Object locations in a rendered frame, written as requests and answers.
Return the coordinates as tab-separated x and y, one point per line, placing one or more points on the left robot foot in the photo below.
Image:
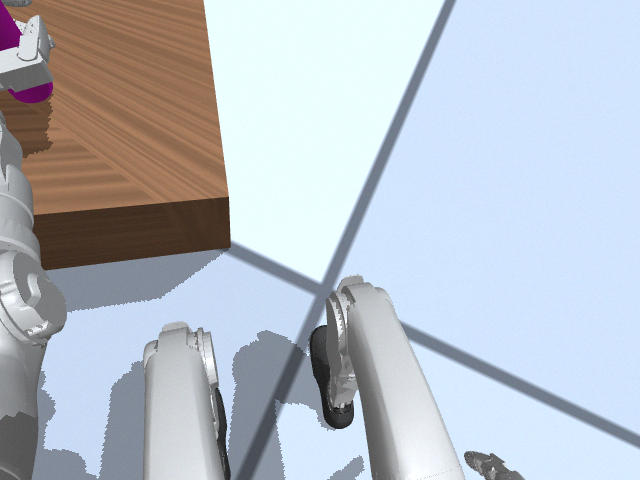
221	441

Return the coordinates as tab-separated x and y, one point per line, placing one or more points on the right robot foot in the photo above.
335	417

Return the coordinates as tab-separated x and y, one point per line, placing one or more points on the right robot hand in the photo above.
491	467

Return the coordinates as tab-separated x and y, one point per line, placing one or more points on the left robot hand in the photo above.
25	66

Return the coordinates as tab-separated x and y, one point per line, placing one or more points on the can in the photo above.
9	38

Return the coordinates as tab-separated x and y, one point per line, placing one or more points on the left robot arm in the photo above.
32	309

